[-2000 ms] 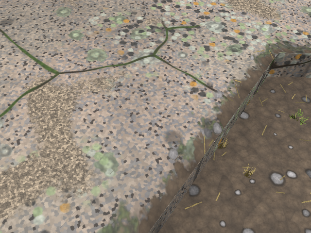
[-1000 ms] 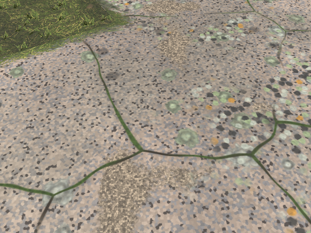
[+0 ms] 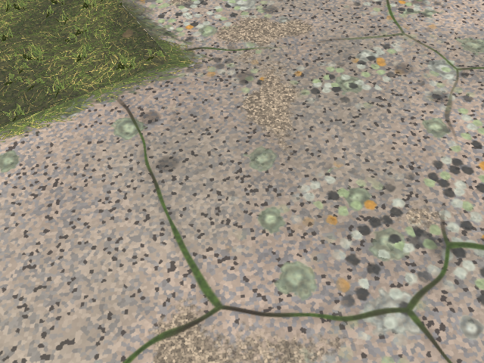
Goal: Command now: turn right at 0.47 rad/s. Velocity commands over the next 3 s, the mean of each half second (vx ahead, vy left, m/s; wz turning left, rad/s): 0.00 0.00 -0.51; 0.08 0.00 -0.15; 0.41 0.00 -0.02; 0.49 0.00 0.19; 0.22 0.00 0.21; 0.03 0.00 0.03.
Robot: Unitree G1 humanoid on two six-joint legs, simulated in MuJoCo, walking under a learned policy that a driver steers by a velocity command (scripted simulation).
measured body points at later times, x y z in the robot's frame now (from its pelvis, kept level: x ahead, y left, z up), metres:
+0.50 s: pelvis +0.00 +0.03 +0.01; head +0.03 +0.04 +0.46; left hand +0.25 +0.23 -0.07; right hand +0.07 -0.27 -0.08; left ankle +0.05 +0.13 -0.72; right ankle +0.02 -0.09 -0.69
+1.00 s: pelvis +0.01 +0.02 +0.03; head +0.00 +0.02 +0.48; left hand +0.18 +0.23 -0.08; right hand +0.05 -0.28 -0.08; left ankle +0.05 +0.13 -0.67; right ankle -0.07 -0.08 -0.72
